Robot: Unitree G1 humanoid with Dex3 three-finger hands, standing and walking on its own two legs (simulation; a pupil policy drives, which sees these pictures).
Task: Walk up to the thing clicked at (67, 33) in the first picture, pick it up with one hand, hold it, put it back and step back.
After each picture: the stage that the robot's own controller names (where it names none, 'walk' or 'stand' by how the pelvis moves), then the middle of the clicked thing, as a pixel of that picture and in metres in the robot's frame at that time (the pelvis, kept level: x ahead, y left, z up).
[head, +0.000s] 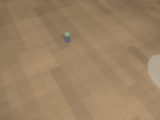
stand; (67, 37) +1.41 +0.18 -0.72
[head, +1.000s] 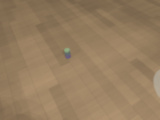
walk; (67, 53) +1.29 +0.28 -0.71
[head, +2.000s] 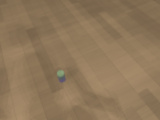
walk; (61, 76) +0.82 +0.27 -0.71
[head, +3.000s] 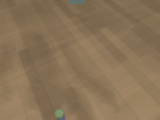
walk; (60, 115) +0.47 +0.22 -0.71
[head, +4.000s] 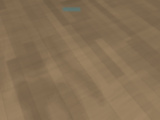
stand; out of the picture +0.31 +0.19 -0.71
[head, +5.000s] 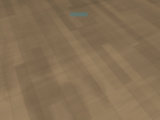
stand; out of the picture +0.29 +0.18 -0.72
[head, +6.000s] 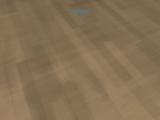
stand; out of the picture +0.30 +0.18 -0.73
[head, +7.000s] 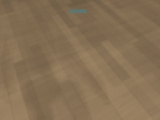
stand; out of the picture +0.30 +0.19 -0.73
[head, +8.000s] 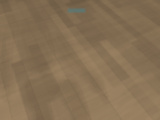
stand; out of the picture +0.29 +0.20 -0.73
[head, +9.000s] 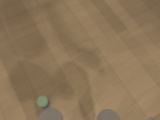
go down; (43, 102) +0.33 +0.20 -0.55
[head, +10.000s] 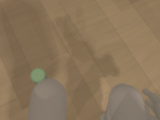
go down; (39, 77) +0.37 +0.22 -0.32
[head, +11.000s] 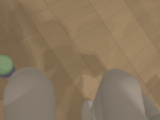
close in; (4, 67) +0.35 +0.25 -0.24
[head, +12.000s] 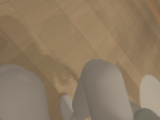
close; out of the picture +0.35 +0.26 -0.21
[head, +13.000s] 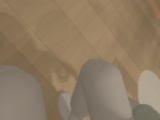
close; out of the picture +0.35 +0.28 -0.21
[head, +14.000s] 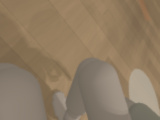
lift; out of the picture +0.35 +0.27 -0.22
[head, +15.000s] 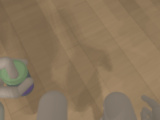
lift; (19, 79) +0.32 +0.21 -0.01
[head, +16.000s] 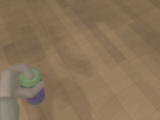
hold; (32, 86) +0.32 +0.18 +0.00
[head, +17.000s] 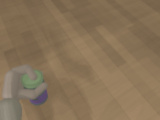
hold; (35, 88) +0.32 +0.17 +0.00
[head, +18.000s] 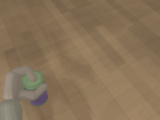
crouch; (35, 89) +0.32 +0.17 -0.01
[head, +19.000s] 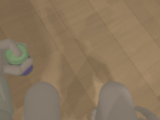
crouch; (20, 61) +0.39 +0.21 -0.10
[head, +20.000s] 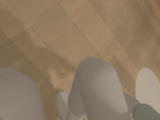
lower; out of the picture +0.38 +0.30 -0.22
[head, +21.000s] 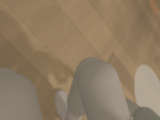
lower; out of the picture +0.38 +0.29 -0.21
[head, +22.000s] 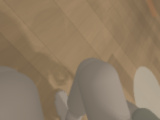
lower; out of the picture +0.37 +0.29 -0.22
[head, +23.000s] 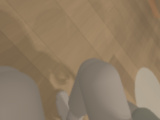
lower; out of the picture +0.36 +0.29 -0.22
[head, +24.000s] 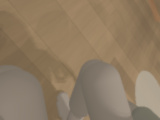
loosen; out of the picture +0.35 +0.27 -0.22
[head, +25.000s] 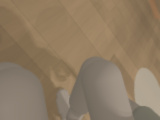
withdraw; out of the picture +0.35 +0.26 -0.22
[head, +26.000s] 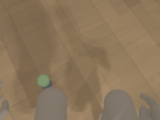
walk; (44, 82) +0.37 +0.21 -0.43
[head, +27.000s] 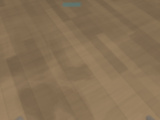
stand; out of the picture +0.31 +0.19 -0.66
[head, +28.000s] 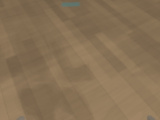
stand; out of the picture +0.32 +0.20 -0.66
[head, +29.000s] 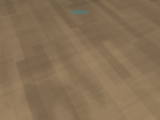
stand; out of the picture +0.33 +0.18 -0.71
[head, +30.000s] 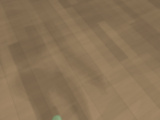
walk; out of the picture +0.35 +0.15 -0.70
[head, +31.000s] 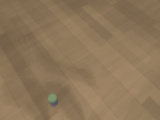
walk; (53, 100) +0.47 +0.21 -0.69
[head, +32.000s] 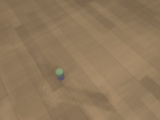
walk; (60, 74) +0.76 +0.26 -0.70
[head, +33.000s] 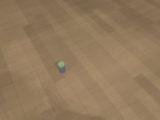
stand; (61, 67) +0.96 +0.21 -0.71
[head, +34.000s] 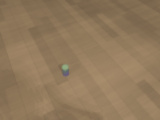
stand; (65, 70) +0.96 +0.18 -0.72
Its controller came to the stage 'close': yes
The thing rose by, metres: 0.71
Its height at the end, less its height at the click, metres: +0.00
